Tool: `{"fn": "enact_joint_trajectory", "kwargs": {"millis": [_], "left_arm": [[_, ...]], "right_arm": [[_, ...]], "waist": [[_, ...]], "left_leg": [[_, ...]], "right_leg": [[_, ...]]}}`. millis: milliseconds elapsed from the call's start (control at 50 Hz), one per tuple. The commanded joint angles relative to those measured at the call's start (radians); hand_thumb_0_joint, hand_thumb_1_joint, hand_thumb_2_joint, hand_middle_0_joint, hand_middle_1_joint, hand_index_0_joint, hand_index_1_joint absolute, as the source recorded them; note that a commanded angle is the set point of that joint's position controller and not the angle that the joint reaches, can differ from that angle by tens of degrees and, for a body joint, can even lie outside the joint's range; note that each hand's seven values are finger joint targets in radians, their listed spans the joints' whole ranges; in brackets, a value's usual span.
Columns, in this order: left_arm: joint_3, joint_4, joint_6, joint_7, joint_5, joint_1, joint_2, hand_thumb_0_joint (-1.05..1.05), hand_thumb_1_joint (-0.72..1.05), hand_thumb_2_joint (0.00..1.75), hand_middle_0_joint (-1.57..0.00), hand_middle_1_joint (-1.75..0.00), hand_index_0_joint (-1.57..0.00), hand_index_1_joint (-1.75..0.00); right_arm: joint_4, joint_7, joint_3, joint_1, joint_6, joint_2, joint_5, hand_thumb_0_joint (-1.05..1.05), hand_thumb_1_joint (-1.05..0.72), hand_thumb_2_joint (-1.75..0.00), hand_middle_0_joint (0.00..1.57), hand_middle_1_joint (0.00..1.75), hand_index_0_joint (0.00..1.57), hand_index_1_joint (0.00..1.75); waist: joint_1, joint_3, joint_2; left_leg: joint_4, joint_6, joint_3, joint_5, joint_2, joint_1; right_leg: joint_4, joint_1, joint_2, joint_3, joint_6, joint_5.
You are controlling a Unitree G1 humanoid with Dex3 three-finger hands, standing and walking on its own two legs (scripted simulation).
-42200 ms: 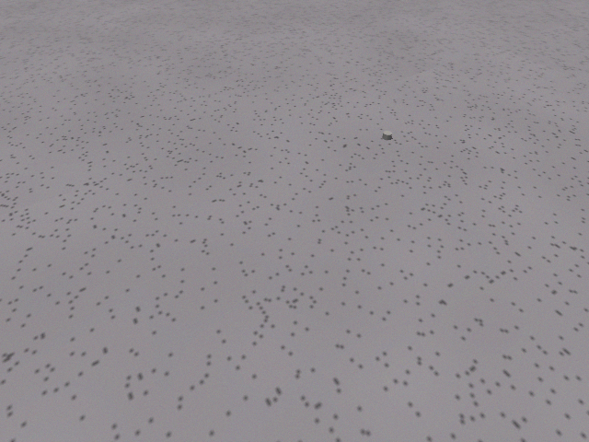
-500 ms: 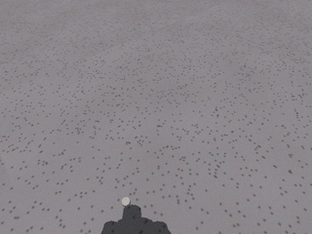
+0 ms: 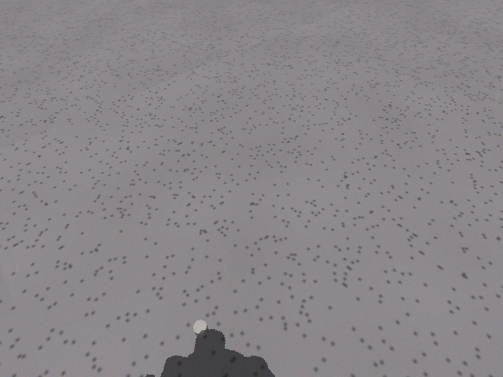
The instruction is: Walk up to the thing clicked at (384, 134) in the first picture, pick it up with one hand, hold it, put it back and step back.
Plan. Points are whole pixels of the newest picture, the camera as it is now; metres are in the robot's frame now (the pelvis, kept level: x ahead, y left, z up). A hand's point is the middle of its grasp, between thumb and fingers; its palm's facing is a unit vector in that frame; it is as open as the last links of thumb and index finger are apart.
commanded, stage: stand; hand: left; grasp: from above
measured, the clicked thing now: (200, 328) +0.46 +0.22 -0.76
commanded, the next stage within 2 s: step back in 0.50 s
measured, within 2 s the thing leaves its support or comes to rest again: neither
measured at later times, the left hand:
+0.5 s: hand out of the picture +0.08 +0.24 -0.15, palm faces +0.00 -0.94 -0.34, open 7.4 cm
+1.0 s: hand out of the picture +0.03 +0.25 -0.17, palm faces -0.06 -0.91 -0.42, open 7.4 cm
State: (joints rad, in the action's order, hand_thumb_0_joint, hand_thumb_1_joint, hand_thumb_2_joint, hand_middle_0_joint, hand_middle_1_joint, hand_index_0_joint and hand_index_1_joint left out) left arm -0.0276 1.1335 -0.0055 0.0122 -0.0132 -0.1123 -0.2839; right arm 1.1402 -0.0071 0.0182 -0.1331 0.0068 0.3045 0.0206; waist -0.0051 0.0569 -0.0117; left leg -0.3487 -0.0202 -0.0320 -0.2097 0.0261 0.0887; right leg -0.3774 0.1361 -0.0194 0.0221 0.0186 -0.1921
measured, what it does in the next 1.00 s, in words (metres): steps on the spot: right foot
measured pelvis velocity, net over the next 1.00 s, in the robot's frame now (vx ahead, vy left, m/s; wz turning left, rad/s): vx -0.09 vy -0.02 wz -0.06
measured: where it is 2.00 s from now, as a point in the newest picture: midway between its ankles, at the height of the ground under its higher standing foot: outside the picture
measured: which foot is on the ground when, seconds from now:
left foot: down 0.00-1.00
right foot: down 0.00-0.76, up 0.78-0.98, down 1.00-1.00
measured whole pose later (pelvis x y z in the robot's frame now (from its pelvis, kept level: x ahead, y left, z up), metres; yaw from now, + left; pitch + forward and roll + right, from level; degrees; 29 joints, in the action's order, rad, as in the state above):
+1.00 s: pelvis -0.09 -0.02 -0.03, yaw -4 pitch -1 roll +1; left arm -0.07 0.89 -0.05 0.00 -0.01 -0.12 -0.39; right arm 0.89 0.00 0.05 -0.10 -0.04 0.40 0.03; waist 0.01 0.17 -0.01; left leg -0.67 -0.03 -0.06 -0.24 0.09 0.40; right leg -0.72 0.29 0.02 0.05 -0.01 -0.42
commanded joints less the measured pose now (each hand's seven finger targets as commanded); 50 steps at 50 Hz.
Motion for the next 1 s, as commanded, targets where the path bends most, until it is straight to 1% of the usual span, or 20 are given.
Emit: {"fn": "enact_joint_trajectory", "kwargs": {"millis": [0,240,280,460,480,520,540,620,660,680,700,720,740,760,780,840,860,920,960,980], "left_arm": [[-0.032,-0.063,0.029,0.011,-0.002,0.037,-0.209,0.0,0.9,0.9,-0.2,-0.3,-0.2,-0.3],[-0.029,-0.069,0.032,0.005,0.001,0.042,-0.231,0.0,0.9,0.9,-0.2,-0.3,-0.2,-0.3],[-0.031,-0.069,0.034,0.005,0.001,0.044,-0.246,0.0,0.9,0.9,-0.2,-0.3,-0.2,-0.3],[-0.023,-0.069,0.036,0.003,0.003,0.037,-0.246,0.0,0.9,0.9,-0.2,-0.3,-0.2,-0.3],[-0.058,-0.106,0.025,0.005,0.022,0.047,-0.333,0.0,0.9,0.9,-0.2,-0.3,-0.2,-0.3],[-0.061,-0.137,0.018,0.01,0.026,0.031,-0.323,0.0,0.9,0.9,-0.2,-0.3,-0.2,-0.3],[-0.061,-0.151,0.016,0.01,0.028,0.03,-0.319,0.0,0.9,0.9,-0.2,-0.3,-0.2,-0.3],[-0.068,-0.217,-0.002,0.008,0.016,0.058,-0.338,0.0,0.9,0.9,-0.2,-0.3,-0.2,-0.3],[-0.069,-0.242,-0.009,0.007,0.009,0.059,-0.348,0.0,0.9,0.9,-0.2,-0.3,-0.2,-0.3],[-0.07,-0.255,-0.013,0.007,0.008,0.057,-0.346,0.0,0.9,0.9,-0.2,-0.3,-0.2,-0.3],[-0.068,-0.269,-0.017,0.005,0.007,0.061,-0.338,0.0,0.9,0.9,-0.2,-0.3,-0.2,-0.3],[-0.063,-0.279,-0.022,0.003,0.005,0.077,-0.317,0.0,0.9,0.9,-0.2,-0.3,-0.2,-0.3],[-0.061,-0.283,-0.028,0.002,0.002,0.067,-0.288,0.0,0.9,0.9,-0.2,-0.3,-0.2,-0.3],[-0.068,-0.287,-0.037,0.007,-0.006,0.054,-0.288,0.0,0.9,0.9,-0.2,-0.3,-0.2,-0.3],[-0.071,-0.289,-0.042,0.009,-0.003,0.039,-0.293,0.0,0.9,0.9,-0.2,-0.3,-0.2,-0.3],[-0.083,-0.274,-0.042,-0.002,0.016,-0.04,-0.286,0.0,0.9,0.9,-0.2,-0.3,-0.2,-0.3],[-0.083,-0.281,-0.04,-0.005,0.016,-0.063,-0.284,0.0,0.9,0.9,-0.2,-0.3,-0.2,-0.3],[-0.089,-0.294,-0.028,-0.011,0.002,-0.078,-0.267,0.0,0.9,0.9,-0.2,-0.3,-0.2,-0.3],[-0.095,-0.252,-0.009,0.0,-0.014,-0.147,-0.26,0.0,0.9,0.9,-0.2,-0.3,-0.2,-0.3],[-0.112,-0.261,0.003,0.007,-0.033,-0.117,-0.331,0.0,0.9,0.9,-0.2,-0.3,-0.2,-0.3]], "right_arm": [[-0.058,-0.012,0.037,0.027,0.019,0.2,-0.003,0.0,-0.9,-0.9,0.2,0.3,0.2,0.3],[-0.062,-0.008,0.035,0.038,0.019,0.224,-0.003,0.0,-0.9,-0.9,0.2,0.3,0.2,0.3],[-0.062,-0.006,0.035,0.041,0.021,0.224,-0.004,0.0,-0.9,-0.9,0.2,0.3,0.2,0.3],[-0.058,-0.004,0.034,0.049,0.019,0.234,-0.005,0.0,-0.9,-0.9,0.2,0.3,0.2,0.3],[-0.087,-0.001,0.053,0.079,0.003,0.296,-0.022,0.0,-0.9,-0.9,0.2,0.3,0.2,0.3],[-0.106,-0.001,0.055,0.049,-0.007,0.282,-0.034,0.0,-0.9,-0.9,0.2,0.3,0.2,0.3],[-0.118,0.001,0.058,0.046,-0.012,0.282,-0.035,0.0,-0.9,-0.9,0.2,0.3,0.2,0.3],[-0.161,0.002,0.071,0.031,-0.032,0.276,-0.03,0.0,-0.9,-0.9,0.2,0.3,0.2,0.3],[-0.181,0.005,0.077,0.018,-0.036,0.281,-0.027,0.0,-0.9,-0.9,0.2,0.3,0.2,0.3],[-0.187,0.005,0.079,0.008,-0.036,0.282,-0.026,0.0,-0.9,-0.9,0.2,0.3,0.2,0.3],[-0.199,0.007,0.085,0.0,-0.034,0.297,-0.024,0.0,-0.9,-0.9,0.2,0.3,0.2,0.3],[-0.207,0.009,0.095,0.003,-0.032,0.323,-0.018,0.0,-0.9,-0.9,0.2,0.3,0.2,0.3],[-0.221,0.01,0.109,0.02,-0.029,0.372,-0.011,0.0,-0.9,-0.9,0.2,0.3,0.2,0.3],[-0.243,0.009,0.119,0.015,-0.021,0.41,0.001,0.0,-0.9,-0.9,0.2,0.3,0.2,0.3],[-0.254,0.004,0.118,0.013,-0.017,0.393,0.006,0.0,-0.9,-0.9,0.2,0.3,0.2,0.3],[-0.301,-0.01,0.103,0.08,-0.012,0.346,0.009,0.0,-0.9,-0.9,0.2,0.3,0.2,0.3],[-0.312,-0.013,0.1,0.089,-0.013,0.343,0.011,0.0,-0.9,-0.9,0.2,0.3,0.2,0.3],[-0.322,-0.017,0.102,0.07,-0.022,0.354,0.012,0.0,-0.9,-0.9,0.2,0.3,0.2,0.3],[-0.315,-0.013,0.087,0.07,-0.037,0.34,-0.009,0.0,-0.9,-0.9,0.2,0.3,0.2,0.3],[-0.308,-0.01,0.07,0.022,-0.041,0.283,-0.019,0.0,-0.9,-0.9,0.2,0.3,0.2,0.3]], "waist": [[0.001,-0.06,0.013],[0.001,-0.047,0.006],[-0.001,-0.07,0.015],[0.002,-0.06,0.006],[0.001,0.025,0.037],[-0.006,-0.061,0.035],[-0.009,-0.083,0.033],[-0.019,-0.144,0.077],[-0.019,-0.156,0.09],[-0.02,-0.161,0.08],[-0.027,-0.158,0.058],[-0.038,-0.136,-0.015],[-0.04,-0.121,-0.163],[-0.045,-0.119,-0.21],[-0.036,-0.103,-0.156],[0.021,-0.083,-0.137],[0.033,-0.096,-0.153],[0.024,-0.127,-0.185],[0.048,-0.137,-0.119],[0.019,-0.114,0.046]], "left_leg": [[0.06,0.033,0.084,0.107,0.101,0.006],[0.072,0.032,0.085,0.076,0.104,0.005],[0.067,0.032,0.086,0.113,0.108,-0.029],[0.073,0.031,0.08,0.111,0.108,-0.019],[-0.026,0.051,0.098,0.257,0.102,0.053],[-0.089,0.062,0.076,0.328,0.102,0.037],[-0.12,0.07,0.074,0.316,0.092,0.036],[-0.248,0.081,0.057,0.161,0.046,0.064],[-0.281,0.094,0.068,0.116,0.036,0.077],[-0.266,0.105,0.087,0.109,0.052,0.077],[-0.226,0.129,0.118,0.133,0.089,0.083],[-0.13,0.166,0.188,0.165,0.158,0.098],[-0.015,0.235,0.314,0.226,0.288,0.139],[0.019,0.312,0.399,0.303,0.385,0.152],[0.017,0.329,0.38,0.323,0.392,0.175],[-0.09,0.271,0.219,0.397,0.29,0.154],[-0.113,0.256,0.2,0.381,0.278,0.12],[-0.193,0.207,0.19,0.355,0.261,0.054],[-0.314,0.158,0.146,0.298,0.2,0.123],[-0.418,0.093,0.104,0.073,0.108,0.292]], "right_leg": [[0.055,0.002,-0.093,0.071,-0.034,0.154],[0.077,0.01,-0.094,0.081,-0.034,0.127],[0.069,0.007,-0.099,0.083,-0.039,0.156],[0.079,0.007,-0.096,0.083,-0.037,0.173],[-0.003,0.072,-0.093,0.108,-0.045,0.38],[-0.056,0.043,-0.098,0.098,-0.072,0.441],[-0.071,0.056,-0.1,0.103,-0.084,0.427],[-0.083,0.115,-0.15,0.172,-0.157,0.345],[-0.114,0.148,-0.161,0.191,-0.176,0.313],[-0.145,0.169,-0.147,0.183,-0.172,0.272],[-0.21,0.193,-0.108,0.152,-0.149,0.212],[-0.3,0.235,-0.036,0.098,-0.11,0.09],[-0.497,0.24,0.081,-0.005,-0.066,-0.116],[-0.682,0.287,0.099,0.047,-0.054,-0.397],[-0.782,0.304,0.083,0.114,-0.056,-0.41],[-0.809,0.309,0.068,0.11,-0.048,-0.351],[-0.732,0.309,0.055,0.104,-0.043,-0.343],[-0.338,0.22,0.003,0.056,-0.03,-0.307],[-0.003,0.044,0.037,-0.014,-0.021,-0.017],[0.013,-0.031,-0.045,0.15,-0.025,0.105]]}}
